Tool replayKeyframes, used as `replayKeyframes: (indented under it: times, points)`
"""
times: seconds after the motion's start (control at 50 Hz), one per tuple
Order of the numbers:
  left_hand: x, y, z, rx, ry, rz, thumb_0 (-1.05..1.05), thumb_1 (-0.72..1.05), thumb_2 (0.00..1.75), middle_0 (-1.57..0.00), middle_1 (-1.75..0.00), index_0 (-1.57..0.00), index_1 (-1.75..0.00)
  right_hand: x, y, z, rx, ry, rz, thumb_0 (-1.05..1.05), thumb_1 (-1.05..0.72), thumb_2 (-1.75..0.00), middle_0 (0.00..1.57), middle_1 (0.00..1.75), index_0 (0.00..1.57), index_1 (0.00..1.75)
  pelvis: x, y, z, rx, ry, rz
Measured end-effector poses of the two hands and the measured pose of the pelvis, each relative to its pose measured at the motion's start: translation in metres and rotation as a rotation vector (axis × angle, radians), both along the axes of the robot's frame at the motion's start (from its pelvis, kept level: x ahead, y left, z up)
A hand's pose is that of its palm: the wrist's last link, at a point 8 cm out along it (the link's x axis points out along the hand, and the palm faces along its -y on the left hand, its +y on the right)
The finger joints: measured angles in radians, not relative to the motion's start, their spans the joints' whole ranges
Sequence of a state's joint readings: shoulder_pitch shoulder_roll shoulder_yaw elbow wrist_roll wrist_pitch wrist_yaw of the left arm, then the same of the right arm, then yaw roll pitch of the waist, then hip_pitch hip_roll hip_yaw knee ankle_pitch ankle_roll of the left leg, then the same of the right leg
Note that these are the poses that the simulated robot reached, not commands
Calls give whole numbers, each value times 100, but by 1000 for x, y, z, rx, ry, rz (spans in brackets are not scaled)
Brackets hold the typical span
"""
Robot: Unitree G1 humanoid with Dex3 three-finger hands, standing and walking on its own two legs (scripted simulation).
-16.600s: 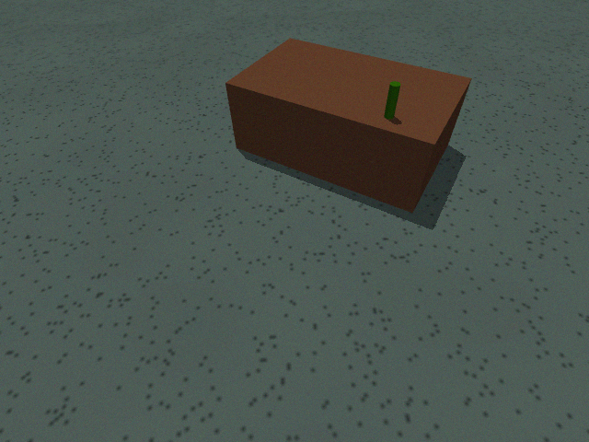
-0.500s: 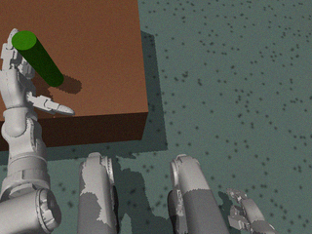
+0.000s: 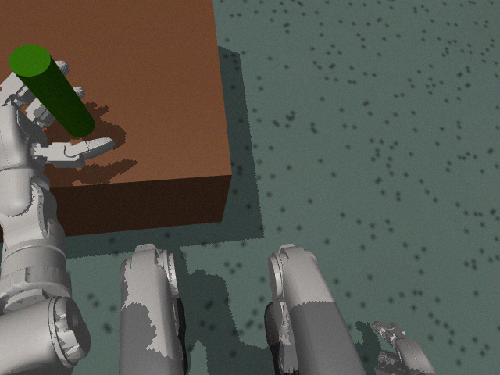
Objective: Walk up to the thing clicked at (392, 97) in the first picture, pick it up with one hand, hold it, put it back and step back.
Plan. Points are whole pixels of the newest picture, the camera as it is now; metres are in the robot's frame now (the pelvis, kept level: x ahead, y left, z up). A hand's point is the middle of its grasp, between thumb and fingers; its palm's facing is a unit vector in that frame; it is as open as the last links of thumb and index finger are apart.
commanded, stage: close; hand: left
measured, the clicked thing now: (59, 98) +0.50 +0.26 +0.01
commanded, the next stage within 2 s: settle in 0.24 s
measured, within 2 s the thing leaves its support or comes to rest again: leaves its support in 0.60 s
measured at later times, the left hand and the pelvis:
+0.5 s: hand (74, 123) +0.47 +0.25 -0.01, palm faces +0.17 -0.99 -0.03, open 5.6 cm; pelvis +0.00 +0.00 -0.01, yaw +0 degrees
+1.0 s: hand (29, 85) +0.48 +0.27 +0.07, palm faces +0.19 -0.98 -0.01, open 5.3 cm; pelvis +0.01 +0.00 +0.06, yaw +1 degrees
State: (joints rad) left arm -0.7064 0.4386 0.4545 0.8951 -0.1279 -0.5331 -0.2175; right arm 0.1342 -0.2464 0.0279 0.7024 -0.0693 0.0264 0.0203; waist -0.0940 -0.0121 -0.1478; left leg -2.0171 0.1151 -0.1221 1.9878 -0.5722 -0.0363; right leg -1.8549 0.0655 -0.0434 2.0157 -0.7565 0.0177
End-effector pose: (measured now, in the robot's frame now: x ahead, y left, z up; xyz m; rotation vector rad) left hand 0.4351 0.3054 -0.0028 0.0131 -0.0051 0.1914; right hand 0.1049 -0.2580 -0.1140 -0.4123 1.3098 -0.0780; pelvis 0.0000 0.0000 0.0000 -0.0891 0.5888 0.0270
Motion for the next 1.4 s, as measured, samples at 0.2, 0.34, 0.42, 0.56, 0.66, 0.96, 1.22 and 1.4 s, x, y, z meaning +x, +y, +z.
replayKeyframes:
  times: [0.2, 0.34, 0.42, 0.56, 0.66, 0.96, 1.22, 1.4]
  points:
    - [4, -8, 0, -9, 14, -22, -1, 11, 70, -95, -86, -97, -84, 7, 5, -4, 20, -19, 0, 0, -92, -89, 20, 30, 20, 30, 2, 2, -1, -2, -1, -1]
    - [2, -11, -2, -6, -9, -10, -1, 14, 82, -100, -98, -102, -95, 10, 7, -10, 34, -21, 10, 0, -91, -89, 21, 30, 20, 30, 1, 0, -5, 3, -1, -4]
    - [5, -9, -3, -2, -23, -7, -1, 14, 92, -100, -105, -101, -102, 11, 5, -15, 35, -22, 18, 0, -91, -89, 21, 30, 20, 30, 0, -2, -9, 5, -2, -5]
    - [5, -9, 3, 21, 1, -34, -1, 18, 107, -100, -114, -100, -113, 9, 4, -13, 29, -19, 4, 0, -91, -89, 21, 30, 20, 30, -1, -1, -7, 5, -6, -3]
    - [2, -5, 19, 11, 6, -23, 0, 18, 110, -100, -115, -100, -113, 8, 6, 1, 24, -23, -14, 0, -90, -89, 21, 30, 20, 30, 2, 1, 6, 2, -6, 1]
    - [10, 9, 73, -1, 25, -7, 0, 18, 110, -100, -115, -101, -113, 12, 7, 51, 8, -47, -37, 0, -89, -89, 21, 30, 20, 30, 10, 5, 51, -3, -10, 19]
    - [22, 10, 99, 0, 19, -9, 0, 18, 110, -100, -115, -101, -113, 25, 10, 75, 8, -50, -24, 0, -88, -89, 21, 30, 20, 30, 21, 7, 75, -4, -13, 27]
    - [26, 13, 114, -13, 30, 3, 0, 18, 110, -100, -115, -101, -113, 28, 17, 91, 24, -55, -26, 0, -87, -89, 21, 30, 20, 30, 26, 10, 91, -4, -21, 32]
